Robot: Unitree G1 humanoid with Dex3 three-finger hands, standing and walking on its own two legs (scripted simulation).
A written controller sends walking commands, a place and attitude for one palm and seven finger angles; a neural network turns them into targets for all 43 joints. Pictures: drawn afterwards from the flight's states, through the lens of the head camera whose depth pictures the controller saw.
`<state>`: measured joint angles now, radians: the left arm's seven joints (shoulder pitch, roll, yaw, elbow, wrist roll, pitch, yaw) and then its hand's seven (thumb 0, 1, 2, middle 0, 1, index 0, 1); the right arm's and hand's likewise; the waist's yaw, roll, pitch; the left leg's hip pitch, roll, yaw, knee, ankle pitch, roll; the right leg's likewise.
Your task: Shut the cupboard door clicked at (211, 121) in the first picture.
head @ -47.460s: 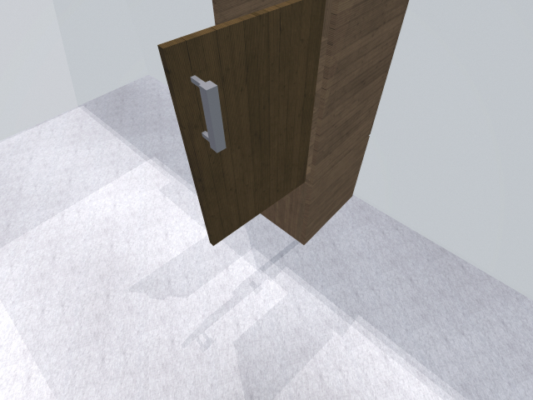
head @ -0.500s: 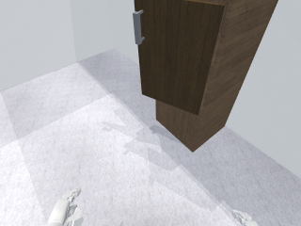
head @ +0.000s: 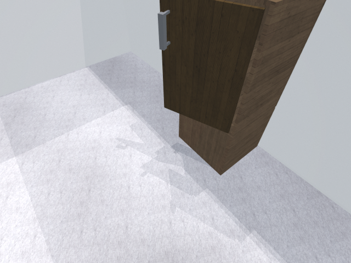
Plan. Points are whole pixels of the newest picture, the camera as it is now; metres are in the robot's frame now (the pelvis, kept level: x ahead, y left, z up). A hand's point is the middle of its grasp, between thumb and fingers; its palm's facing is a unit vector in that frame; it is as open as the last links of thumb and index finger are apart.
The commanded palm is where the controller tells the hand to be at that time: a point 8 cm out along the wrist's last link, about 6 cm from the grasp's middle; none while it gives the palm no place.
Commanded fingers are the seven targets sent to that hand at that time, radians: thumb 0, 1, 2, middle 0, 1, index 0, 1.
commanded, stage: let the arm hang, fingers relaxed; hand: left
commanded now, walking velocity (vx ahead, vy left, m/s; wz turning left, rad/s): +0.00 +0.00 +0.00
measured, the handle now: (165, 30) +0.94 +0.09 +0.11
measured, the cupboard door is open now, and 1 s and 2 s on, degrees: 21 21 21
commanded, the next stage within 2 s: look to check the result in 0.40 s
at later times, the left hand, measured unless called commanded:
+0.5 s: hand out of the picture -0.01 +0.17 -0.18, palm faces +0.01 -0.98 -0.19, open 7.3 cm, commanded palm none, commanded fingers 0.00 0.90 0.90 -0.20 -0.30 -0.20 -0.30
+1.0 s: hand out of the picture +0.03 +0.18 -0.17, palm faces -0.01 -0.97 -0.23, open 7.4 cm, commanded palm none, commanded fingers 0.00 0.90 0.90 -0.20 -0.30 -0.20 -0.30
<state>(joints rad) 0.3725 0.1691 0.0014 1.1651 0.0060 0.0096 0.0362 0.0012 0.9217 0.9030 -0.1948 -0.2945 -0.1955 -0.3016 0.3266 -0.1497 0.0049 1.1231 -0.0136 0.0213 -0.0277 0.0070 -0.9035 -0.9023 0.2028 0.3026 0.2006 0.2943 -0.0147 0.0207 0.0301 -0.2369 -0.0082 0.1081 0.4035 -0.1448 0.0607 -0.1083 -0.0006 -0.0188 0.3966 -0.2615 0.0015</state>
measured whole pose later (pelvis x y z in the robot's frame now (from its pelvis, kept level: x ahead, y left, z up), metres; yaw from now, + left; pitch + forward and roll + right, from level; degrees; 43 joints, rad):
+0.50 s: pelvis +0.00 +0.00 +0.00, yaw +0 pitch -1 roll +0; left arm 0.32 0.15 0.00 1.15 0.01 -0.01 0.04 0.00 0.91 0.90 -0.20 -0.29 -0.20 -0.30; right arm 0.30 -0.16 -0.01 1.12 -0.01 0.01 -0.03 0.00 -0.90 -0.90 0.20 0.30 0.20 0.29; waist -0.02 0.00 0.01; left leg -0.23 -0.01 0.11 0.38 -0.13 0.06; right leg -0.11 0.00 -0.01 0.39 -0.26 0.00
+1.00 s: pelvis +0.01 -0.01 +0.00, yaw +0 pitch -1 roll +0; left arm 0.24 0.20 0.00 1.15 0.01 -0.01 0.03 0.00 0.91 0.90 -0.20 -0.29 -0.20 -0.30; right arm 0.23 -0.21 0.00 1.12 -0.01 0.00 -0.03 0.00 -0.90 -0.90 0.20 0.30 0.20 0.29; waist -0.02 0.01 0.03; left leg -0.20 0.00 0.11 0.36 -0.14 0.04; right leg -0.07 0.01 -0.01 0.35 -0.25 -0.01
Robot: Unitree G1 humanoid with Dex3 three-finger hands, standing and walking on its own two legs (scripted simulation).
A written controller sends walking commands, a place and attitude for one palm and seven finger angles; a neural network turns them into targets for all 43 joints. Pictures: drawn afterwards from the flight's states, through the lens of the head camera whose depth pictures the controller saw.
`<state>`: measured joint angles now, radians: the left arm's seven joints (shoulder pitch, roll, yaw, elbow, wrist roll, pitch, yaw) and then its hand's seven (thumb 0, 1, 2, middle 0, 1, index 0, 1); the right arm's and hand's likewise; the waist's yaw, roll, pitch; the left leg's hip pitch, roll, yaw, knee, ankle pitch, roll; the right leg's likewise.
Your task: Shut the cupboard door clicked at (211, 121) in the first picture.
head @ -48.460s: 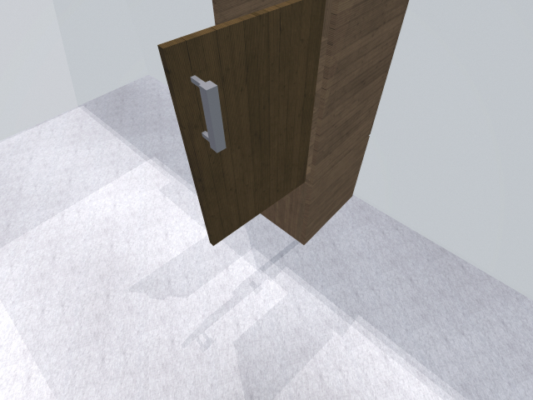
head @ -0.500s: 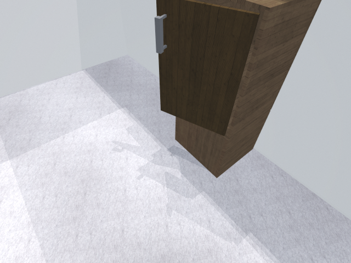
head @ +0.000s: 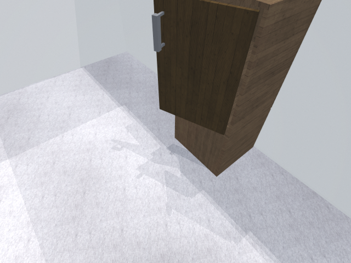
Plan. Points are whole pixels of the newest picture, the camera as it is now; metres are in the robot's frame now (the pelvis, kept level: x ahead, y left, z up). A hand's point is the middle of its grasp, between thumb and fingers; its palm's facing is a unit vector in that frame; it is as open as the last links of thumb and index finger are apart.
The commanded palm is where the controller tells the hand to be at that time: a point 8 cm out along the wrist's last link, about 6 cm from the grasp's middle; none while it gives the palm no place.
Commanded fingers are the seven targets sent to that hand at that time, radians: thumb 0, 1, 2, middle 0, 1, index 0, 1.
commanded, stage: walk to a spot facing it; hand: left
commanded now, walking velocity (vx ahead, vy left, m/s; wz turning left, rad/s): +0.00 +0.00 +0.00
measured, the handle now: (159, 31) +0.93 +0.10 +0.11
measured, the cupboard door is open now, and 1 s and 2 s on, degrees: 21 21 21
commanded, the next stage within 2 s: none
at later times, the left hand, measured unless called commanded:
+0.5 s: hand out of the picture +0.01 +0.22 -0.21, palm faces +0.21 -0.95 -0.22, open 7.4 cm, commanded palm none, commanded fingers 0.00 0.90 0.90 -0.20 -0.30 -0.20 -0.30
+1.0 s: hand out of the picture +0.01 +0.20 -0.16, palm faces +0.43 -0.84 -0.32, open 7.3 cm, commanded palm none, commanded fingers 0.00 0.90 0.90 -0.20 -0.30 -0.20 -0.30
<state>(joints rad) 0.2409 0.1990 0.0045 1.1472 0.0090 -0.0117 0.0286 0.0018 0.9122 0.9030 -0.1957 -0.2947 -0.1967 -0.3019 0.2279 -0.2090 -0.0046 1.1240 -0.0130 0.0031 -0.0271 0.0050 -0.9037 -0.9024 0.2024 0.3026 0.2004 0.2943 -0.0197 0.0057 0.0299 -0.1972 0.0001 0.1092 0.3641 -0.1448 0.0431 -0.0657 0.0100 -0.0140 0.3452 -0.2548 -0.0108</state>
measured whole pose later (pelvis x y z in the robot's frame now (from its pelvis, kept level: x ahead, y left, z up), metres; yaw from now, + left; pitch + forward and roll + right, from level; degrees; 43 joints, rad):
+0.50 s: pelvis +0.00 +0.02 -0.03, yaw +11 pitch -1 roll -1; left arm 0.21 0.21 0.06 1.00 0.01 0.04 0.04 0.00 0.91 0.90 -0.20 -0.30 -0.20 -0.30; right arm 0.24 -0.18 -0.04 0.99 -0.03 0.05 0.00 0.01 -0.90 -0.90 0.20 0.30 0.20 0.29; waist -0.03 -0.03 0.11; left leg -0.38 -0.02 0.07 0.71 -0.29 0.07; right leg -0.24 -0.07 -0.13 0.83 -0.53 0.02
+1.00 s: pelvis +0.01 -0.03 -0.01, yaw +28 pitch +2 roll +0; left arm 0.15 0.22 0.05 0.87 0.02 0.03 0.04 0.00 0.91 0.90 -0.20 -0.29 -0.20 -0.30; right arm 0.20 -0.27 -0.10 0.91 -0.03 0.08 0.01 0.01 -0.90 -0.90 0.20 0.30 0.20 0.29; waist -0.04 0.05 0.08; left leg -0.56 -0.11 -0.09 0.96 -0.41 -0.03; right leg -0.26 -0.02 -0.01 0.54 -0.32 -0.01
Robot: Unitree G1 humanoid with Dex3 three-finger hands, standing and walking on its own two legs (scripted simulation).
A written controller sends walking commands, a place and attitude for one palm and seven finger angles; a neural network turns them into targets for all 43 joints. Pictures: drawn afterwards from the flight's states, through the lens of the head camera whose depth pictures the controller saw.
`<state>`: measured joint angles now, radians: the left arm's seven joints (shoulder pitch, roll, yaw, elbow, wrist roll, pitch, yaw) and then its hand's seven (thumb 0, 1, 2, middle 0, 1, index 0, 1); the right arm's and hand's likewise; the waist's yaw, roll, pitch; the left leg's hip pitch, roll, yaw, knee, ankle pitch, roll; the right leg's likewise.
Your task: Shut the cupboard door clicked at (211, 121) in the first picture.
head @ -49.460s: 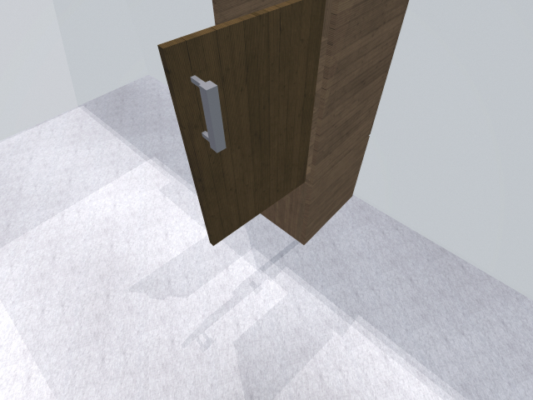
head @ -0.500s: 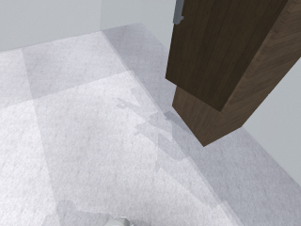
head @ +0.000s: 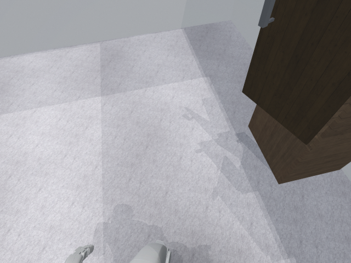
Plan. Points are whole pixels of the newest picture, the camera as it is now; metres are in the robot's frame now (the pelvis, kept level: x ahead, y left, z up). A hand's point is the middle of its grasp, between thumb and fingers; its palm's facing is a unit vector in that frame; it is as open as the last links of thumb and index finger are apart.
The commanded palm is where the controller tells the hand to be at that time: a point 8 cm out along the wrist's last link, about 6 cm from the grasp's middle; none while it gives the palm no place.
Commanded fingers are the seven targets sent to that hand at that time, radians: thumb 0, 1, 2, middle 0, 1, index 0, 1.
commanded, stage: walk to a spot facing it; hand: left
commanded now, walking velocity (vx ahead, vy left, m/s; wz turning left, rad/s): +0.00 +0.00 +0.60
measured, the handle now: (273, 3) +0.87 -0.32 +0.12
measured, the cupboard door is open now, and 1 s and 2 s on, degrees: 21 21 21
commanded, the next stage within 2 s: turn to face it in 1.16 s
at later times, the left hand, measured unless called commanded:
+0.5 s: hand out of the picture +0.04 +0.25 -0.16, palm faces +0.34 -0.91 -0.26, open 7.4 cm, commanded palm none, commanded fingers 0.00 0.90 0.90 -0.20 -0.30 -0.20 -0.30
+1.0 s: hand out of the picture +0.09 +0.20 -0.17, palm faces +0.67 -0.72 -0.20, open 7.3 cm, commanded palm none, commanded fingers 0.00 0.90 0.90 -0.20 -0.30 -0.20 -0.30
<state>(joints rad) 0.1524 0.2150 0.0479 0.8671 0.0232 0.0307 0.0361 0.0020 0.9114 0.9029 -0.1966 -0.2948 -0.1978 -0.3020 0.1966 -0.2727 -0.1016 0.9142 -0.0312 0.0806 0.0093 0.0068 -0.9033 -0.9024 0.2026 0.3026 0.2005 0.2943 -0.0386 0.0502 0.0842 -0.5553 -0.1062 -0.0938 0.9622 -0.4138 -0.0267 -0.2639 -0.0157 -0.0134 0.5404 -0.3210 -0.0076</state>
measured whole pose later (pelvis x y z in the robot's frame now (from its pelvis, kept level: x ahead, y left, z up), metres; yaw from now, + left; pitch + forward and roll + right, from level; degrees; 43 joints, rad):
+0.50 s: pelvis +0.05 +0.02 +0.00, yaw +19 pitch +1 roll +1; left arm 0.22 0.26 0.08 0.90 0.02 0.04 -0.02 0.01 0.91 0.90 -0.19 -0.29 -0.20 -0.30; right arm 0.22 -0.21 -0.03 0.89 -0.03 0.00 0.01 0.00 -0.90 -0.90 0.20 0.30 0.20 0.29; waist 0.00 -0.03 0.09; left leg -0.22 -0.02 -0.04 0.52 -0.33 0.01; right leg -0.50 -0.10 -0.03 0.97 -0.40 0.06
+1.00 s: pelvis +0.22 +0.07 +0.00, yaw +41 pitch +1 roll +0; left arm 0.34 0.17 0.05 0.97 0.03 -0.06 0.01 0.00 0.92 0.90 -0.20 -0.30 -0.20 -0.30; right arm 0.09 -0.21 -0.05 0.89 -0.03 0.03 0.06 0.01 -0.91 -0.90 0.20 0.30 0.20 0.29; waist 0.01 -0.02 0.13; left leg -0.54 0.05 0.12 0.77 -0.30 0.03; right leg -0.03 -0.13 -0.36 0.44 -0.40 0.05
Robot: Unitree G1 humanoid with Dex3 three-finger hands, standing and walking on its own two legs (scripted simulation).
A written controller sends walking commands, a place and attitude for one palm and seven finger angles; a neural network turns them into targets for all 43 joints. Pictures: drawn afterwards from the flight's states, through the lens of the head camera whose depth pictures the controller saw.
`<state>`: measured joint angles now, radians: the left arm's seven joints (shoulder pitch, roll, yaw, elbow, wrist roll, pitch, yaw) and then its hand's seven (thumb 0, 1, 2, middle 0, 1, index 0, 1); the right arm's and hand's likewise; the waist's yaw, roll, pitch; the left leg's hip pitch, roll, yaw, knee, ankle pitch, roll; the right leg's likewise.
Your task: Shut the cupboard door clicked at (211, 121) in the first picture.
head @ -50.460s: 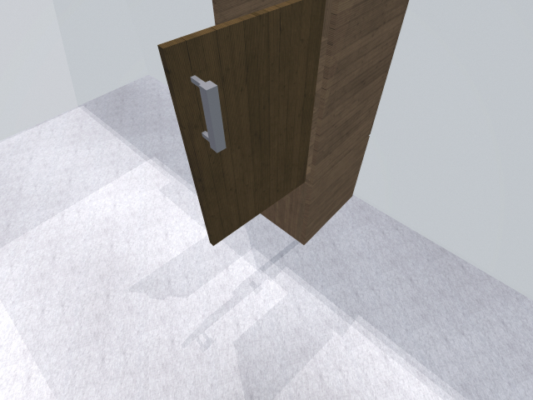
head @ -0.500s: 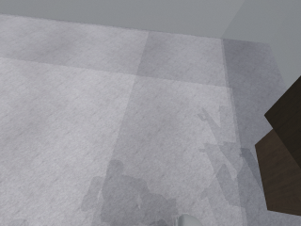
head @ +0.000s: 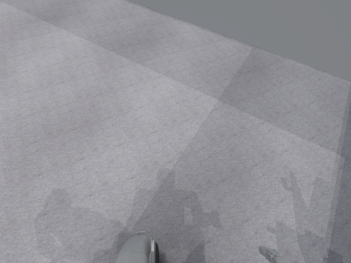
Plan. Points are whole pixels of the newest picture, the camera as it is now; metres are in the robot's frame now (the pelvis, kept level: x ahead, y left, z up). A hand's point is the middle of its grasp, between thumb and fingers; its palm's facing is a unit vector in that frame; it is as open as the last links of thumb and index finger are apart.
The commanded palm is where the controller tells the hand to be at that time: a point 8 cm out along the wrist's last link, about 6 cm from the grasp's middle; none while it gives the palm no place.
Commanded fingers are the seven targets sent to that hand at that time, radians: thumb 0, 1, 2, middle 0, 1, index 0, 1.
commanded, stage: walk to a spot facing it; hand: left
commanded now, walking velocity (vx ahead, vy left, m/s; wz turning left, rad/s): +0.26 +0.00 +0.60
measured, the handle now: out of the picture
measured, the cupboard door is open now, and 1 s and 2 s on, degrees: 21 21 21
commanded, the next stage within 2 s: turn to face it in 0.16 s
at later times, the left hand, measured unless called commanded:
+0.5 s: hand (114, 188) +0.31 +0.20 -0.15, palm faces +0.09 -0.97 -0.22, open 7.4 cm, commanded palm none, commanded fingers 0.00 0.90 0.90 -0.20 -0.30 -0.20 -0.30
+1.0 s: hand (112, 172) +0.36 +0.22 -0.16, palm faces -0.11 -0.97 -0.21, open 7.3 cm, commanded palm none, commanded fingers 0.00 0.90 0.90 -0.20 -0.30 -0.20 -0.30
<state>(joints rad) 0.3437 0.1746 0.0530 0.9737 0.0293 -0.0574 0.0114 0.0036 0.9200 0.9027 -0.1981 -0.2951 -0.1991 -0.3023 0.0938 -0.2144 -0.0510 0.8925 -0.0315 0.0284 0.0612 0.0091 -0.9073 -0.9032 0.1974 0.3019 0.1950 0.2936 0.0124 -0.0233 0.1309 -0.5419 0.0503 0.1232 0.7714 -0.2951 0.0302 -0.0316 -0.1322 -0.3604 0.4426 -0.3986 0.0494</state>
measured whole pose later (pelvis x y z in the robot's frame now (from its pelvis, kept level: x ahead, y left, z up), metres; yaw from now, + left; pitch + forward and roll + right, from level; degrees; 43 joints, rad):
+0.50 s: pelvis +0.20 +0.00 +0.00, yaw +5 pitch -1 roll +1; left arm 0.14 0.20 0.04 0.90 0.02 -0.01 0.00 0.00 0.91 0.90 -0.19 -0.29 -0.19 -0.30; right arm 0.30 -0.16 -0.02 1.01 -0.02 -0.02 -0.02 0.01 -0.90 -0.90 0.20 0.30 0.20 0.29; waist -0.02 -0.02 0.07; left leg -0.08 -0.04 0.06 0.50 -0.40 0.03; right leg -0.41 -0.04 -0.04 0.61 -0.11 0.02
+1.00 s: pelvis +0.25 +0.02 +0.01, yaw -11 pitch +0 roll -1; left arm 0.20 0.25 0.10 0.92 0.02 0.07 -0.02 0.01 0.92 0.90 -0.20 -0.29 -0.20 -0.30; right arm 0.18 -0.19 -0.02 0.88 -0.03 0.01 -0.03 0.00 -0.90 -0.90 0.20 0.30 0.20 0.29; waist 0.02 -0.03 0.06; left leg -0.23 0.06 0.08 0.51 -0.29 0.01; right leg -0.50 0.04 0.00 0.99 -0.45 0.04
